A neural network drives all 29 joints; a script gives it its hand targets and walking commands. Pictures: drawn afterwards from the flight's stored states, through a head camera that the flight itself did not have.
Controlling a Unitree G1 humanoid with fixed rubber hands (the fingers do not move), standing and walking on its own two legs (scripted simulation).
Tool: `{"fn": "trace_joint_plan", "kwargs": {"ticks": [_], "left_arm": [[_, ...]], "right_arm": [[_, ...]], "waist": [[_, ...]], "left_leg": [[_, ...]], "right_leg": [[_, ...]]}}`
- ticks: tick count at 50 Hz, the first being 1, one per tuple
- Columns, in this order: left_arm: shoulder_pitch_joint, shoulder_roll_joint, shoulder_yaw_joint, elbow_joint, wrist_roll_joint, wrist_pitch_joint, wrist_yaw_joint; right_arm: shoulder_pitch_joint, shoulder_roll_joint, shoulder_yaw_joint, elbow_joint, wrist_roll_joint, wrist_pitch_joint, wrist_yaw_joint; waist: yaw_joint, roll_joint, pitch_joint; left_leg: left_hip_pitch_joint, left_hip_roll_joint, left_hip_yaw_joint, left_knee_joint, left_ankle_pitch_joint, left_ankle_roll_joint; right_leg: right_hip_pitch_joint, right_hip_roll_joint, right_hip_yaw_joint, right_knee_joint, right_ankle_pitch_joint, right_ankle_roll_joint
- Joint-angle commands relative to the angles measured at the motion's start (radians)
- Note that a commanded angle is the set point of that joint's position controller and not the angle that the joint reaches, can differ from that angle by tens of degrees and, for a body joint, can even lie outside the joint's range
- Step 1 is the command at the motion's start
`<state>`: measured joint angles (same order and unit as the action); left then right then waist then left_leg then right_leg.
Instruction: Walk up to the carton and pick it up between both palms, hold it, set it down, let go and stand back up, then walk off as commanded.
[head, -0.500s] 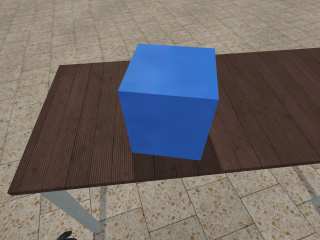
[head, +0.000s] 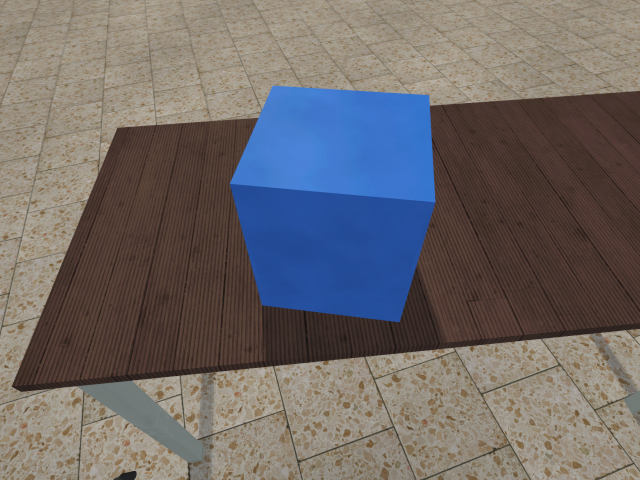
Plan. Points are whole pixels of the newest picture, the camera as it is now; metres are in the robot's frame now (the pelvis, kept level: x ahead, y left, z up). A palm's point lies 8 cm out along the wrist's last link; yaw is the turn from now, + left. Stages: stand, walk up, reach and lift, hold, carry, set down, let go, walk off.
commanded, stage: stand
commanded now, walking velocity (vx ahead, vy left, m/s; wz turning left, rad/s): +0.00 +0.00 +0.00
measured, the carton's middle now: (338, 208) +0.45 +0.00 +0.08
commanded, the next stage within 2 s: walk up in 1.14 s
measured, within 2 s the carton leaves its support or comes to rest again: neither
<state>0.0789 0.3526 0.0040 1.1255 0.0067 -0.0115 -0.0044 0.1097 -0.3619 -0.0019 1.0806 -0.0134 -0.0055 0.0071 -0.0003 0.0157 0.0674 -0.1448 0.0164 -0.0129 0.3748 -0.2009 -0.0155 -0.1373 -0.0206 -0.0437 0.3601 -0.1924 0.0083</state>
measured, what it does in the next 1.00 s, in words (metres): stands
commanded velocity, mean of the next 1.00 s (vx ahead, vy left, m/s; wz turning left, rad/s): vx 0.00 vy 0.00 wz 0.00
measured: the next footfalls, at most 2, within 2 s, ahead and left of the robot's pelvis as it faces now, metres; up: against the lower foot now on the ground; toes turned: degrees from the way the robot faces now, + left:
none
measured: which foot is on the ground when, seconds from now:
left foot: down 0.00-1.00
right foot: down 0.00-1.00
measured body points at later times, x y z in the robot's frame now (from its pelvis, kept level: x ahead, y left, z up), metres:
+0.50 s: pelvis +0.01 +0.00 +0.00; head +0.03 +0.00 +0.45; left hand +0.09 +0.30 -0.13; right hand +0.10 -0.30 -0.13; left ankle +0.00 +0.13 -0.75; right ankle +0.00 -0.12 -0.75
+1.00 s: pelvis +0.01 +0.00 +0.00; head +0.03 -0.01 +0.45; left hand +0.10 +0.31 -0.12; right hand +0.11 -0.30 -0.13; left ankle +0.00 +0.13 -0.75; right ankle +0.00 -0.12 -0.75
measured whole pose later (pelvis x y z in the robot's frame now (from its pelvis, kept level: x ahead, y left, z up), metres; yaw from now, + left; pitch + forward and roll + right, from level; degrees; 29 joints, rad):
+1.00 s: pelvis +0.01 +0.00 +0.00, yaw +1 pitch -2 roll +0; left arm 0.07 0.36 0.02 1.13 0.00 -0.01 -0.01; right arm 0.10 -0.36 0.01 1.09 -0.01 -0.01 0.00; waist 0.01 0.01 0.06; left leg -0.10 0.01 -0.01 0.32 -0.19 -0.02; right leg -0.10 -0.03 -0.05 0.33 -0.20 0.01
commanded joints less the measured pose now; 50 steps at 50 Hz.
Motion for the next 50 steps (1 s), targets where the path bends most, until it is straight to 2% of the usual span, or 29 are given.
{"fn": "trace_joint_plan", "kwargs": {"ticks": [1,2,5,6,8,9,10,11,16,17,18,19,20,22,26,27,29,30,34,36,37,40,41,42,45,46,48,49,50], "left_arm": [[-0.074,0.22,0.046,-0.058,0.006,-0.013,0.013],[-0.03,0.197,0.042,-0.049,0.004,-0.015,0.008],[-0.04,0.196,0.041,-0.048,0.007,-0.021,0.008],[-0.015,0.187,0.043,-0.052,-0.005,-0.027,0.001],[-0.051,0.204,0.049,-0.065,0.007,-0.025,0.001],[-0.057,0.211,0.045,-0.073,0.0,-0.02,0.008],[-0.035,0.222,0.052,-0.048,-0.003,-0.009,0.009],[-0.07,0.215,0.05,-0.063,-0.005,-0.02,0.016],[-0.033,0.165,0.032,-0.061,0.006,-0.018,0.011],[-0.002,0.161,0.027,-0.052,-0.008,-0.022,0.008],[-0.036,0.177,0.031,-0.056,-0.007,-0.022,0.006],[-0.047,0.209,0.038,-0.066,0.006,-0.014,0.011],[-0.056,0.176,0.034,-0.077,0.006,-0.018,0.013],[-0.05,0.232,0.039,-0.056,0.006,-0.021,0.016],[-0.075,0.212,0.046,-0.052,0.005,-0.018,0.013],[-0.058,0.241,0.05,-0.066,0.003,-0.016,0.006],[-0.051,0.21,0.047,-0.052,0.004,-0.014,0.008],[-0.047,0.224,0.056,-0.053,0.001,-0.022,0.008],[-0.035,0.186,0.04,-0.056,0.001,-0.017,0.008],[-0.038,0.228,0.05,-0.031,0.001,-0.017,0.015],[-0.028,0.19,0.044,-0.039,0.005,-0.014,0.009],[-0.059,0.213,0.053,-0.05,0.003,-0.017,0.004],[-0.058,0.169,0.045,-0.061,-0.003,-0.016,-0.001],[-0.075,0.205,0.043,-0.055,0.008,-0.019,-0.003],[-0.03,0.227,0.056,-0.038,-0.001,-0.015,0.01],[-0.027,0.196,0.051,-0.043,-0.009,-0.016,0.016],[-0.031,0.231,0.053,-0.039,-0.008,-0.017,0.012],[-0.019,0.207,0.043,-0.038,0.001,-0.021,0.007],[-0.043,0.196,0.039,-0.05,0.006,-0.018,0.001]], "right_arm": [[-0.041,-0.218,-0.048,-0.047,0.002,-0.022,-0.013],[-0.032,-0.254,-0.048,-0.037,0.002,-0.028,-0.013],[-0.025,-0.174,-0.032,-0.044,0.007,-0.025,-0.009],[-0.032,-0.214,-0.034,-0.045,0.001,-0.024,-0.017],[-0.043,-0.229,-0.04,-0.037,0.002,-0.027,-0.016],[-0.048,-0.192,-0.035,-0.064,0.002,-0.026,-0.015],[-0.037,-0.193,-0.024,-0.053,-0.003,-0.019,-0.016],[-0.074,-0.161,-0.023,-0.059,0.001,-0.022,-0.011],[-0.009,-0.215,-0.042,-0.045,0.008,-0.026,-0.024],[-0.033,-0.206,-0.039,-0.047,0.003,-0.026,-0.02],[-0.006,-0.204,-0.039,-0.051,-0.002,-0.027,-0.018],[0.0,-0.188,-0.039,-0.043,-0.012,-0.023,-0.016],[-0.049,-0.222,-0.05,-0.056,-0.011,-0.02,-0.022],[-0.031,-0.173,-0.039,-0.058,-0.004,-0.019,-0.014],[-0.03,-0.224,-0.047,-0.053,0.003,-0.024,-0.016],[-0.045,-0.193,-0.037,-0.057,-0.002,-0.017,-0.019],[-0.056,-0.229,-0.045,-0.048,0.008,-0.026,-0.014],[-0.043,-0.187,-0.034,-0.047,0.002,-0.024,-0.013],[-0.05,-0.19,-0.027,-0.049,-0.002,-0.027,-0.015],[-0.047,-0.206,-0.033,-0.032,-0.003,-0.022,-0.015],[-0.027,-0.228,-0.044,-0.045,0.006,-0.026,-0.019],[-0.069,-0.187,-0.025,-0.038,0.002,-0.031,-0.011],[-0.061,-0.227,-0.04,-0.052,0.002,-0.035,-0.012],[-0.081,-0.228,-0.046,-0.05,0.004,-0.028,-0.012],[-0.008,-0.195,-0.023,-0.033,-0.001,-0.02,-0.018],[-0.038,-0.176,-0.017,-0.046,-0.001,-0.03,-0.015],[0.0,-0.176,-0.027,-0.034,0.008,-0.024,-0.018],[-0.039,-0.218,-0.027,-0.033,0.004,-0.02,-0.01],[-0.059,-0.2,-0.025,-0.049,0.009,-0.032,-0.012]], "waist": [[-0.003,-0.091,-0.071],[0.024,-0.012,-0.114],[-0.008,-0.045,-0.12],[0.021,-0.01,-0.103],[0.005,0.019,-0.141],[0.009,-0.021,-0.115],[0.013,0.031,-0.115],[0.003,-0.033,-0.106],[-0.007,-0.005,-0.105],[0.017,0.001,-0.132],[-0.012,-0.035,-0.087],[0.0,-0.05,-0.033],[0.017,0.043,-0.078],[-0.002,-0.032,-0.106],[0.003,0.002,-0.109],[0.005,-0.068,-0.095],[0.013,0.06,-0.139],[0.018,-0.008,-0.118],[0.02,0.027,-0.136],[0.022,-0.072,-0.028],[0.004,0.008,-0.113],[0.029,-0.046,-0.121],[0.018,0.01,-0.133],[0.019,-0.063,-0.162],[0.005,0.017,-0.079],[0.016,-0.04,-0.077],[0.003,-0.022,-0.121],[0.03,0.0,-0.124],[-0.005,0.002,-0.107]], "left_leg": [[0.01,0.108,-0.083,-0.083,0.084,0.038],[-0.016,0.106,-0.07,-0.054,0.087,0.039],[0.003,0.116,-0.085,-0.045,0.159,0.042],[-0.017,0.115,-0.078,-0.062,0.186,0.048],[0.046,0.122,-0.064,-0.045,0.226,0.041],[0.031,0.117,-0.078,-0.064,0.197,0.038],[0.016,0.121,-0.062,-0.067,0.176,0.047],[0.035,0.125,-0.086,-0.085,0.222,0.042],[0.051,0.12,-0.087,-0.076,0.179,0.05],[0.05,0.131,-0.089,-0.065,0.197,0.056],[0.039,0.128,-0.097,-0.098,0.178,0.04],[0.042,0.122,-0.087,-0.09,0.142,0.037],[0.029,0.109,-0.072,-0.065,0.176,0.034],[0.062,0.119,-0.079,-0.086,0.219,0.027],[0.003,0.117,-0.098,-0.097,0.155,0.041],[0.004,0.121,-0.084,-0.097,0.129,0.045],[0.059,0.118,-0.076,-0.085,0.17,0.034],[0.037,0.123,-0.08,-0.085,0.226,0.041],[0.038,0.124,-0.069,-0.084,0.177,0.038],[-0.002,0.137,-0.086,-0.112,0.176,0.041],[0.022,0.117,-0.075,-0.08,0.17,0.045],[0.049,0.127,-0.086,-0.103,0.231,0.04],[0.034,0.124,-0.058,-0.074,0.247,0.041],[0.074,0.118,-0.079,-0.075,0.237,0.031],[0.014,0.121,-0.062,-0.093,0.199,0.035],[0.0,0.127,-0.074,-0.086,0.181,0.042],[0.048,0.123,-0.084,-0.107,0.227,0.038],[0.058,0.127,-0.067,-0.079,0.224,0.038],[0.057,0.127,-0.061,-0.075,0.208,0.034]], "right_leg": [[-0.014,-0.101,0.072,-0.077,0.029,-0.026],[0.051,-0.122,0.099,-0.093,0.108,-0.032],[0.062,-0.112,0.079,-0.051,0.21,-0.035],[0.089,-0.121,0.089,-0.057,0.203,-0.025],[0.061,-0.124,0.1,-0.061,0.209,-0.035],[0.061,-0.109,0.071,-0.048,0.157,-0.026],[0.082,-0.12,0.103,-0.066,0.157,-0.03],[0.067,-0.114,0.082,-0.058,0.189,-0.024],[0.067,-0.124,0.083,-0.063,0.187,-0.039],[0.069,-0.133,0.093,-0.064,0.181,-0.037],[0.028,-0.129,0.086,-0.071,0.139,-0.041],[-0.004,-0.111,0.087,-0.083,0.086,-0.036],[0.045,-0.124,0.076,-0.08,0.157,-0.029],[0.04,-0.116,0.07,-0.082,0.148,-0.023],[0.1,-0.131,0.085,-0.074,0.137,-0.032],[0.075,-0.119,0.077,-0.071,0.153,-0.024],[0.067,-0.123,0.082,-0.074,0.154,-0.03],[0.095,-0.123,0.081,-0.06,0.165,-0.031],[0.069,-0.137,0.104,-0.054,0.146,-0.051],[0.026,-0.121,0.079,-0.069,0.151,-0.036],[0.068,-0.132,0.087,-0.074,0.189,-0.042],[0.064,-0.117,0.066,-0.035,0.169,-0.035],[0.097,-0.125,0.077,-0.07,0.215,-0.024],[0.086,-0.117,0.052,-0.066,0.187,-0.019],[0.084,-0.136,0.081,-0.072,0.2,-0.028],[0.067,-0.136,0.083,-0.063,0.184,-0.034],[0.084,-0.126,0.073,-0.062,0.146,-0.031],[0.077,-0.127,0.095,-0.089,0.194,-0.027],[0.062,-0.125,0.09,-0.085,0.195,-0.026]]}}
